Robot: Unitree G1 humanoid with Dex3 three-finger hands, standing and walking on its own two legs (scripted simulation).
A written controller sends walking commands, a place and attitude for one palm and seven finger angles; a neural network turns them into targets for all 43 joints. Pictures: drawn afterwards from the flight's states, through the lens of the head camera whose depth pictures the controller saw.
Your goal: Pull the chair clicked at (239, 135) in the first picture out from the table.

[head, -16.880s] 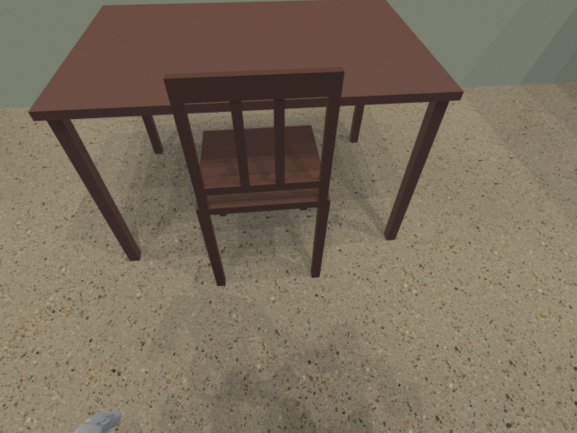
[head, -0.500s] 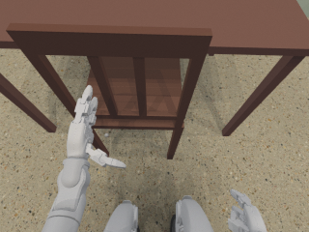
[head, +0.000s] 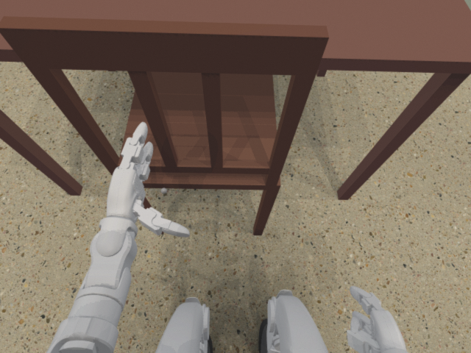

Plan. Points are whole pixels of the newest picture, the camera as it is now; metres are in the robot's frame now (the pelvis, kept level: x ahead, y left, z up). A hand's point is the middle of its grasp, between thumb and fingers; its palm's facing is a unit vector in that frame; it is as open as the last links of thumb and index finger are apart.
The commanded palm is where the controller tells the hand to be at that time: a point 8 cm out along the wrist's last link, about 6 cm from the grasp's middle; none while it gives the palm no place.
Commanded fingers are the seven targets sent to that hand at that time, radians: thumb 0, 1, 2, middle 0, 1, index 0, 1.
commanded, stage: push the fingers through the gap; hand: left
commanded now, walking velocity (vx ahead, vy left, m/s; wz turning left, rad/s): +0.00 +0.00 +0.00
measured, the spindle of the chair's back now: (158, 125) +0.50 +0.14 +0.02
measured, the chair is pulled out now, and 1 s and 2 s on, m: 0.00 0.00 0.00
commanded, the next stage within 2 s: hook a spindle and tug to test in 1.26 s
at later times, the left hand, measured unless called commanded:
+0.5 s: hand (163, 159) +0.42 +0.12 +0.03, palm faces -0.02 -1.00 -0.03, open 17.0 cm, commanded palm +0.40 +0.18 +0.02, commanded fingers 0.00 -0.50 0.30 -0.06 -0.08 -0.06 -0.08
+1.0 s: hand (171, 140) +0.47 +0.12 +0.02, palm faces -0.01 -1.00 -0.04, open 17.0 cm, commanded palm +0.43 +0.17 +0.02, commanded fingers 0.00 -0.50 0.30 -0.06 -0.08 -0.06 -0.08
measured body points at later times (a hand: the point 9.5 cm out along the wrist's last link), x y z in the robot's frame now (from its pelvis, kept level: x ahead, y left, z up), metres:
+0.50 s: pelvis +0.00 +0.01 +0.00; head +0.13 +0.01 +0.43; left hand +0.42 +0.18 +0.04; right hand +0.10 -0.25 -0.11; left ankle +0.01 +0.10 -0.62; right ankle +0.05 -0.12 -0.62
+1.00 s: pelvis +0.00 +0.01 +0.00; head +0.15 +0.01 +0.43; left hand +0.46 +0.17 +0.03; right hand +0.06 -0.26 -0.12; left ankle +0.01 +0.10 -0.62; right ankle +0.05 -0.12 -0.62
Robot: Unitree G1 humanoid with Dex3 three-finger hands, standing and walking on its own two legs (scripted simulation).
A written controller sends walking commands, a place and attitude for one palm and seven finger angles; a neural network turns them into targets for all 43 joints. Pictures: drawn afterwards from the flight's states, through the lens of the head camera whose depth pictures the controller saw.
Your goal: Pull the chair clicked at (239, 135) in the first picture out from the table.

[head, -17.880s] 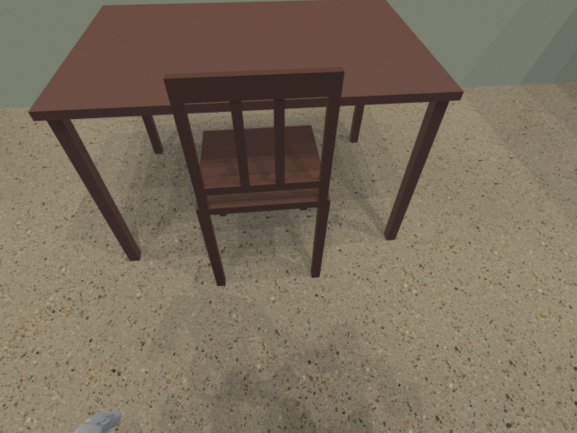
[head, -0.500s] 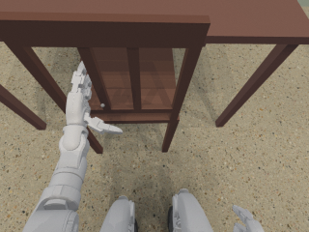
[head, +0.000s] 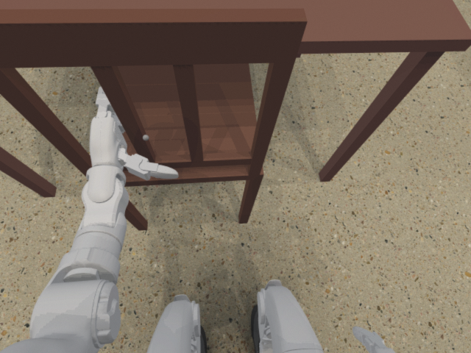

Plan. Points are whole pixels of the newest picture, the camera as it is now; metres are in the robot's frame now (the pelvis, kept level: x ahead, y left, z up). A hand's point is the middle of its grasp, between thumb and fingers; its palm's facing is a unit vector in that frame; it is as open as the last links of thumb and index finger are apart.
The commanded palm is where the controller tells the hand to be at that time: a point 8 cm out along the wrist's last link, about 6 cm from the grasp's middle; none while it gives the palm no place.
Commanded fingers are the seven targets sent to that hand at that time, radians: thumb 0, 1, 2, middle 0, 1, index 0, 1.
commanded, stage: push the fingers through the gap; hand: left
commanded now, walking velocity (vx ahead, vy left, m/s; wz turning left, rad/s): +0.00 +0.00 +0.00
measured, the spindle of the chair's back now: (131, 122) +0.50 +0.15 +0.02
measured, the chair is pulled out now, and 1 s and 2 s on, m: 0.00 0.00 0.05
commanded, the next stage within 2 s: hook a spindle and tug to test in 0.26 s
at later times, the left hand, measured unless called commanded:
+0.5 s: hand (143, 142) +0.46 +0.13 +0.02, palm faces +0.01 -1.00 -0.03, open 16.8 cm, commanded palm +0.43 +0.17 +0.02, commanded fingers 0.00 -0.50 0.30 -0.20 -0.52 -0.20 -0.52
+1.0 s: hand (141, 138) +0.46 +0.13 +0.02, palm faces +0.02 -1.00 -0.02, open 10.2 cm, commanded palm +0.43 +0.17 +0.02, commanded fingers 0.00 0.51 0.73 -0.50 -1.45 -0.50 -1.45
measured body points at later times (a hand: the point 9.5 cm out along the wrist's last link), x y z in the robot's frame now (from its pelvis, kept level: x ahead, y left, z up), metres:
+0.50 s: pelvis +0.00 +0.00 +0.00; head +0.14 +0.01 +0.43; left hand +0.45 +0.18 +0.03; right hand +0.08 -0.26 -0.12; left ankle +0.01 +0.10 -0.62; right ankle +0.05 -0.12 -0.62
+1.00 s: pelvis +0.00 +0.00 +0.00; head +0.15 +0.01 +0.43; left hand +0.46 +0.18 +0.03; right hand +0.07 -0.26 -0.12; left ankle +0.01 +0.10 -0.62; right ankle +0.05 -0.12 -0.62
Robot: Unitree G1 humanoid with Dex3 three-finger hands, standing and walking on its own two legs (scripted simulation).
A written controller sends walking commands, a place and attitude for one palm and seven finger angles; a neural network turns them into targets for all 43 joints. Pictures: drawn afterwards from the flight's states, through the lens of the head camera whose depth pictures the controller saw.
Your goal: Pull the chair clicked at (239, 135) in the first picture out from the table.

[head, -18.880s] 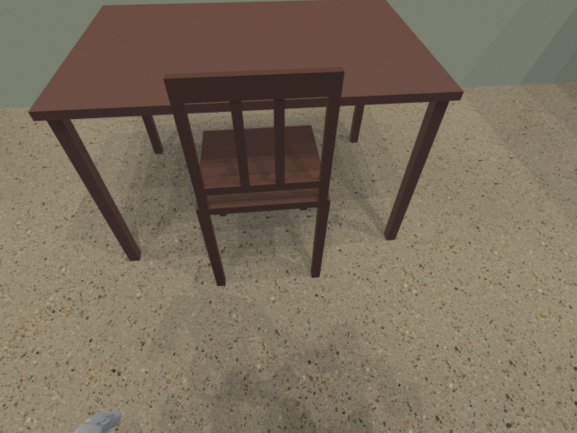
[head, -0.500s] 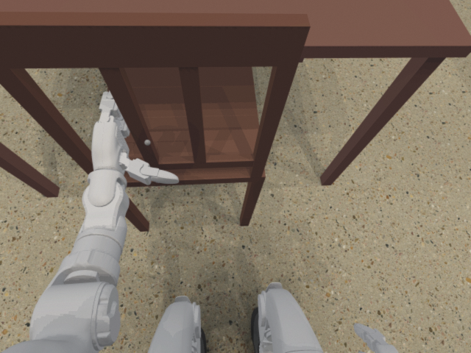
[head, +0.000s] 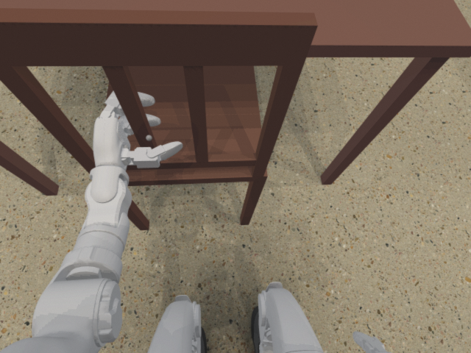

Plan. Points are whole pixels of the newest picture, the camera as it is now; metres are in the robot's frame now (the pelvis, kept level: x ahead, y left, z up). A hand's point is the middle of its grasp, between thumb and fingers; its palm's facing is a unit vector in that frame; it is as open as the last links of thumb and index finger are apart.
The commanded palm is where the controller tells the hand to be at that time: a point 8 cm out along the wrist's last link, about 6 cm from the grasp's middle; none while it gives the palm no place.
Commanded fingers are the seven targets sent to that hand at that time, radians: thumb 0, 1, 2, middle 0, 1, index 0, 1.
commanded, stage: hook a spindle and tug to test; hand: left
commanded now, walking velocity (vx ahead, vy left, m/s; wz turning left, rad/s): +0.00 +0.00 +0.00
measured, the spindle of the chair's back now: (138, 122) +0.50 +0.15 +0.02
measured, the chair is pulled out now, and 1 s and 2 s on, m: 0.00 0.05 0.19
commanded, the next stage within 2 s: step backward, pulling the chair out in 0.86 s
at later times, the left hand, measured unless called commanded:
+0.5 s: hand (151, 141) +0.46 +0.12 +0.02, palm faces +0.02 -1.00 -0.01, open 5.5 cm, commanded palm +0.42 +0.16 +0.02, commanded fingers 0.00 0.90 0.90 -0.50 -1.45 -0.50 -1.45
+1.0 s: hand (153, 164) +0.41 +0.12 +0.02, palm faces +0.01 -1.00 -0.04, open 5.6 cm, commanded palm +0.39 +0.17 +0.02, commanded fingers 0.00 0.90 0.90 -0.50 -1.45 -0.50 -1.45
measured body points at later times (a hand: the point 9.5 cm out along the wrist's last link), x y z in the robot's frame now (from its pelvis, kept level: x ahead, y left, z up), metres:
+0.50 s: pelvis +0.01 +0.00 +0.01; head +0.16 +0.01 +0.43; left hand +0.45 +0.18 +0.02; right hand +0.09 -0.25 -0.12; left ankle +0.01 +0.09 -0.62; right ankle +0.05 -0.13 -0.62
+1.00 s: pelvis +0.01 -0.01 +0.01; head +0.15 +0.00 +0.44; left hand +0.41 +0.17 +0.03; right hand +0.14 -0.26 -0.11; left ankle +0.01 +0.09 -0.62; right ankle +0.05 -0.13 -0.62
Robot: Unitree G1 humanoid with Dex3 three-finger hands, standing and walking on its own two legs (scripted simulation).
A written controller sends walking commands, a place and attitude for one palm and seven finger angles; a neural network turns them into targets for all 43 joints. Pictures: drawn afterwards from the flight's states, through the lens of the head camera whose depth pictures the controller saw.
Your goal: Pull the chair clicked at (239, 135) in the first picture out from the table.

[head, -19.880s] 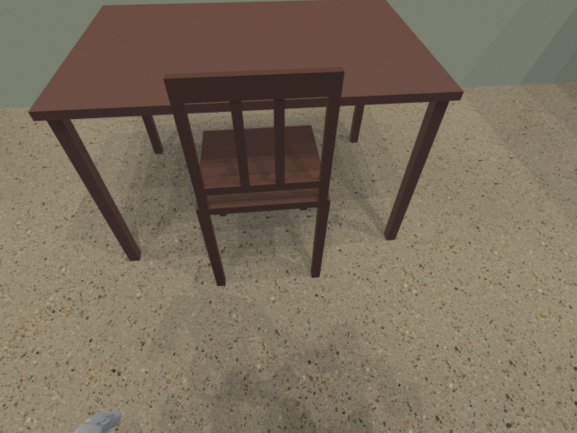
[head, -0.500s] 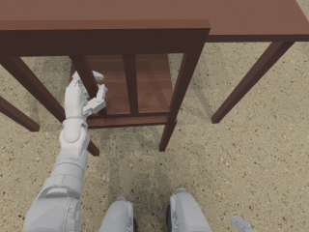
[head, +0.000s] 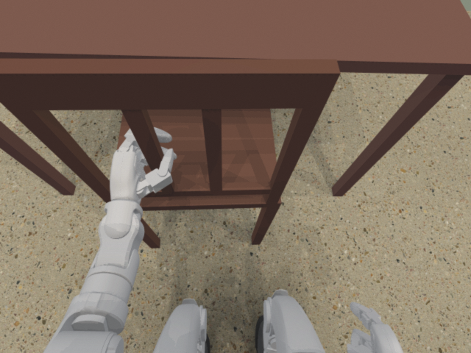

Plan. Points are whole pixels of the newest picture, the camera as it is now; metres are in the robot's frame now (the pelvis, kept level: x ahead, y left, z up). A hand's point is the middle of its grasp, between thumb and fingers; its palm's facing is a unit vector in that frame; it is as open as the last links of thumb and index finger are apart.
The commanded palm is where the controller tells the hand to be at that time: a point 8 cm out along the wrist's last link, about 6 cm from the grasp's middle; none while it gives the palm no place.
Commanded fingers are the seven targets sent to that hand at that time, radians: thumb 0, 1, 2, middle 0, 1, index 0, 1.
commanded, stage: step backward, pulling the chair out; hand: left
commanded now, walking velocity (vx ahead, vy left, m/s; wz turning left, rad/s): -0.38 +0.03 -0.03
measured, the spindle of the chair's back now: (154, 156) +0.43 +0.14 +0.01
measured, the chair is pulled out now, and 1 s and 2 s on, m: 0.05 0.19 0.27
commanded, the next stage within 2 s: none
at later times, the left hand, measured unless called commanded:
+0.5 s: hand (162, 193) +0.36 +0.11 +0.03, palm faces -0.05 -0.99 -0.12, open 5.5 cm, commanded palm +0.34 +0.17 +0.03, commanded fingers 0.00 0.90 0.90 -0.50 -1.45 -0.50 -1.45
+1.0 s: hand (161, 252) +0.27 +0.11 +0.03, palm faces -0.02 -0.99 -0.14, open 5.6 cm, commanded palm +0.27 +0.16 +0.03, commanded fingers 0.00 0.90 0.90 -0.50 -1.45 -0.50 -1.45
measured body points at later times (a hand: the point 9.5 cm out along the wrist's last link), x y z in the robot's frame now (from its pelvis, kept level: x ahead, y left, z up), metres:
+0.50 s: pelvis -0.01 +0.01 +0.10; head +0.08 +0.01 +0.54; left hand +0.36 +0.17 +0.04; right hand +0.05 -0.26 -0.03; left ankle +0.00 +0.10 -0.63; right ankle +0.04 -0.12 -0.63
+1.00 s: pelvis -0.08 +0.00 +0.09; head -0.01 +0.00 +0.53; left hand +0.27 +0.16 +0.04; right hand +0.00 -0.29 -0.03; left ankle +0.00 +0.10 -0.63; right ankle +0.04 -0.12 -0.63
